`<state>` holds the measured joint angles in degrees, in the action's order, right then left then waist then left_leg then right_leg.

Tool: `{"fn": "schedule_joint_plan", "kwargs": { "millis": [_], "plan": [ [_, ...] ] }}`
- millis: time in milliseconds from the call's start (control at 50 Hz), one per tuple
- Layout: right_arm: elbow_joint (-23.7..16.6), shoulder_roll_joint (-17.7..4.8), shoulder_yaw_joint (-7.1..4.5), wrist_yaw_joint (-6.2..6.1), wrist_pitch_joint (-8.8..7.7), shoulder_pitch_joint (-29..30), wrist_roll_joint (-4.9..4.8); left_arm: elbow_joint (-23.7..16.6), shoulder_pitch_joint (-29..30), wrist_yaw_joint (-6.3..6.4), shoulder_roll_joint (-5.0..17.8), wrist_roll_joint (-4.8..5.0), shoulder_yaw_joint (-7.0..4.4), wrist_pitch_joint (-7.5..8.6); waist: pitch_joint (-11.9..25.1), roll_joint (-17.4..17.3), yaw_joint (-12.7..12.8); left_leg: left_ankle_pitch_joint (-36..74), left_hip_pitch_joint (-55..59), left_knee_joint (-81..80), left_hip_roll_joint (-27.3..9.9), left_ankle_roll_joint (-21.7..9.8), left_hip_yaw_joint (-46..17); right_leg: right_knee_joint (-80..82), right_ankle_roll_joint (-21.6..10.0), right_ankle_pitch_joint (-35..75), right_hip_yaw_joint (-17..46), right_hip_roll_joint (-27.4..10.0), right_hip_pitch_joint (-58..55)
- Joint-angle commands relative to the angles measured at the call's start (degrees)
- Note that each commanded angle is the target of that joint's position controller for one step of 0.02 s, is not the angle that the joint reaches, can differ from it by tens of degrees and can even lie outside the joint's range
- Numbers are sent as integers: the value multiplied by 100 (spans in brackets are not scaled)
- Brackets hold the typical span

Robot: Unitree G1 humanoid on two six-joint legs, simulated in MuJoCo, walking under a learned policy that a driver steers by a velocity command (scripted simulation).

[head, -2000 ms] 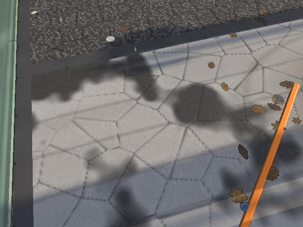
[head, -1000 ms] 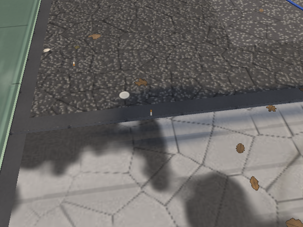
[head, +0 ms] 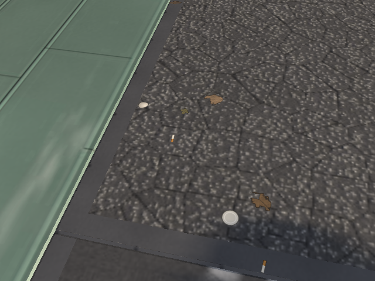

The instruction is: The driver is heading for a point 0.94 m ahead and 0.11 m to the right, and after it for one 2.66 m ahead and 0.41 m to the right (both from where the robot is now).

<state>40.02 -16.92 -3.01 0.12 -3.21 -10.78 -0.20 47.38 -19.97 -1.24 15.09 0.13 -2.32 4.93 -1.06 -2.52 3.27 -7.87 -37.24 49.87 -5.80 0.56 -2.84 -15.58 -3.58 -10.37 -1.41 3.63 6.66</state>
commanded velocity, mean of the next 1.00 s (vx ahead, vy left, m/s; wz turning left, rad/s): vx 0.50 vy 0.00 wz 0.01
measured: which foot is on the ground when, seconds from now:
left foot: up 0.00-0.22, down 0.24-0.78, up 0.80-1.00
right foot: down 0.00-0.26, up 0.28-0.74, down 0.76-1.00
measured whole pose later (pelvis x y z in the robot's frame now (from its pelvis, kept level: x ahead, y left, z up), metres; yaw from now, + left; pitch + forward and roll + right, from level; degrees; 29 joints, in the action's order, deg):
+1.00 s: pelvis +0.56 -0.01 +0.00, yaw +0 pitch +1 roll -1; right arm 46.6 -17.4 -3.3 -0.2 -3.5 -11.2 -0.4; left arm 49.0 -17.8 -1.6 15.1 -0.3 -2.6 4.8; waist -1.0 -2.5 2.3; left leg -11.7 -35.4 56.8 -6.7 -0.1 -2.2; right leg -17.4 -4.0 -8.8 -2.7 3.2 9.8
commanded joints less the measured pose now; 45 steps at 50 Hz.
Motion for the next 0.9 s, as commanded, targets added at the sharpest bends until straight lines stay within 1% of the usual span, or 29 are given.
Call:
{"fn": "schedule_joint_plan", "kwargs": {
  "millis": [20, 80, 140, 180, 200, 220, 240, 260, 280, 300, 320, 340, 360, 380, 440, 480, 560, 640, 700, 720, 740, 760, 780, 800, 820, 840, 860, 880, 900],
  "plan": [
    [-433, -149, -1, 42, -121, 464, -5, -331, 233, 62, 1010, 60, -235, 67, -86, 611, -19, 983, 128, -1014, 32, 50, 111, 783, -818, 1355, 741, -1330, 113],
    [-574, -142, 14, 122, -171, 990, -62, -136, -144, 76, 1081, 100, -246, 4, -203, 591, 186, 1331, 283, -1613, 175, 16, 201, 709, -786, 1271, 706, -1451, -139],
    [-719, -225, -8, 214, -209, 1289, -85, 13, -311, 104, 1131, 121, -270, -103, -292, 632, 172, 926, 161, -1969, 248, -157, 162, 439, -703, 1547, 809, -1722, -729],
    [-701, -351, -54, 246, -227, 1120, -73, 58, -269, 138, 1217, 125, -305, -167, -163, 709, -13, 501, 510, -2129, 353, -315, 228, 88, -594, 2236, 814, -1815, -1010],
    [-608, -473, -118, 234, -232, 745, -52, 50, -165, 154, 1275, 130, -318, -193, 76, 757, -266, 398, 1113, -2247, 508, -429, 376, -366, -512, 3123, 705, -1735, -1020],
    [-369, -703, -246, 192, -225, -35, -30, 35, -109, 168, 1201, 116, -284, -219, 589, 667, -667, 527, 2261, -2359, 621, -604, 498, -1276, -369, 3726, 479, -1473, -791],
    [-160, -1053, -363, 128, -204, -1056, 27, -96, -83, 183, 960, 5, -171, -205, 1423, 323, -1078, 791, 4007, -2049, -130, -939, -263, -2786, -170, 2699, 281, -1202, 227],
    [-50, -1571, -475, 119, -165, -1462, 53, -213, -807, 137, 302, -21, 39, -86, 2201, -1118, -806, -274, 6128, -2368, -1518, -1866, -2893, -4991, 254, -598, 82, -184, 2639],
    [-35, -1047, -342, 118, -136, -1579, -26, -114, -559, 98, 683, 57, -39, 29, 2361, -1015, -1007, -1018, 6115, -3029, -1631, -1880, -3855, -5708, 230, -2243, 818, -199, 3346],
    [-48, -862, -250, 111, -135, -1165, -37, -309, -30, 57, 1045, 205, -150, 100, 1403, -675, -961, -1122, 5386, -3185, -1443, -1630, -3049, -5888, 170, -1906, 795, -514, 3775],
    [-95, -760, -209, 106, -129, -777, -17, -403, 345, 61, 1001, 208, -134, 125, 862, -288, -804, -712, 4551, -3316, -1202, -1496, -2362, -5646, 160, -1398, 598, -792, 3687],
    [-93, -618, -167, 132, -140, -482, 27, -429, 512, 72, 944, 109, -146, 113, 443, -80, -635, -196, 3815, -3523, -983, -1446, -1902, -5282, 200, -1056, 526, -950, 3512],
    [-103, -487, -125, 142, -177, -301, 71, -391, 392, 79, 894, 69, -171, 56, 357, -220, -420, 190, 3349, -3692, -817, -1394, -1574, -5038, 228, -798, 578, -1110, 3139],
    [-88, -462, -127, 155, -204, -207, 65, -335, 251, 78, 781, 65, -152, -9, 327, -299, -308, 368, 3052, -3864, -725, -1415, -1382, -4904, 283, -668, 561, -1142, 2874],
    [82, -607, -175, 133, -292, -253, 17, -371, 390, 117, 584, 17, -114, -139, 128, -200, -209, 846, 2660, -4183, -663, -1529, -867, -4351, 460, -235, 478, -1193, 2920],
    [203, -689, -198, 83, -280, -391, 16, -491, 805, 115, 528, -12, -91, -132, -7, -87, -310, 948, 2712, -4279, -598, -1484, -608, -3653, 525, 415, 469, -1210, 3110],
    [419, -838, -219, 18, -220, -712, -36, -665, 1599, 28, 390, 21, -24, -45, -162, -51, -601, 860, 2795, -4307, -422, -1259, -148, -2223, 500, 1534, 265, -975, 2798],
    [699, -929, -247, -5, -120, -1095, -93, -886, 2153, -82, 473, 75, -28, 4, -290, -62, -757, 805, 3476, -4058, -732, -1191, -238, -1615, 350, 1422, 297, -853, 2883],
    [814, -1006, -287, -47, -23, -1086, -110, -915, 2046, -145, 622, 61, -75, 37, -188, -154, -584, 1437, 3977, -3620, -925, -1040, -313, -1364, 122, 786, 243, -743, 2616],
    [816, -1043, -294, -59, 10, -990, -112, -836, 1724, -140, 720, 51, -128, 48, 2, -201, -373, 2201, 4013, -3228, -853, -956, -229, -1256, 20, 646, 92, -598, 2102],
    [813, -968, -260, -71, 45, -935, -98, -607, 1000, -106, 915, 31, -248, 49, 450, -125, -10, 2941, 3864, -2364, -581, -818, -8, -1147, -131, 675, -80, -422, 1078],
    [720, -724, -149, -89, 51, -987, -6, -376, 19, -51, 1263, -5, -379, 37, 1250, 201, 354, 2252, 3042, -927, -274, -619, 244, -1402, -417, 919, 474, -971, -540],
    [604, -92, 56, -32, -66, -1705, 37, -270, -514, -25, 1867, -34, -526, -14, 2071, 1582, 159, -315, 631, 1341, 686, -155, 498, -1127, -1366, 7, 3026, -2384, -2806],
    [698, -336, 11, -5, -187, -1493, -26, -235, -673, -43, 1391, 42, -401, -34, 2306, 1629, 346, -2540, -195, 2126, 851, -163, -295, -257, -1476, -939, 4337, -2567, -2965],
    [541, -799, -122, 34, -262, -949, -195, -295, -233, -37, 1138, 48, -300, -22, 1382, 1202, 305, -2229, -700, 2428, 495, -265, -370, -114, -1176, -1316, 3611, -2399, -2261],
    [443, -787, -114, 22, -284, -561, -214, -382, 206, -28, 999, 20, -253, -25, 824, 843, 156, -1697, -663, 2217, 190, -313, -182, -8, -1007, -1025, 2918, -2182, -1434],
    [418, -729, -122, -1, -266, -393, -126, -409, 520, -42, 834, -18, -203, -18, 407, 650, 0, -1304, -484, 1867, 6, -285, -103, 186, -963, -545, 2412, -1977, -683],
    [450, -664, -146, -17, -213, -477, -77, -429, 699, -49, 699, -72, -163, 18, 279, 794, -200, -1001, -95, 1570, -166, -265, -157, 349, -888, -107, 2052, -1793, -181],
    [512, -555, -133, -21, -150, -613, -62, -421, 787, -58, 651, -80, -156, 40, 263, 864, -315, -840, 196, 1434, -205, -222, -147, 509, -884, 135, 1811, -1673, 101]
  ]
}}
Velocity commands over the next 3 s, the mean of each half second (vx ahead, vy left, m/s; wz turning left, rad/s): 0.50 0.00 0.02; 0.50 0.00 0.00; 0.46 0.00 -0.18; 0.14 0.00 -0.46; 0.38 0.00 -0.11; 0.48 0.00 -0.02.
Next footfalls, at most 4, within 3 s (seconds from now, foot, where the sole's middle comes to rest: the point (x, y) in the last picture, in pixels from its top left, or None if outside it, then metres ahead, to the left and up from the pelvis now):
0.24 left None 0.31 0.15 -0.78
0.76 right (238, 251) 0.60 -0.10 -0.78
1.28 left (178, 180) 0.90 0.15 -0.78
1.76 right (237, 157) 1.03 -0.10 -0.78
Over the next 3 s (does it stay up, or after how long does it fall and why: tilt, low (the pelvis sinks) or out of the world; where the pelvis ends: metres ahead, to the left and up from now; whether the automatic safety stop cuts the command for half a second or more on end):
stays up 1.32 -0.17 0.00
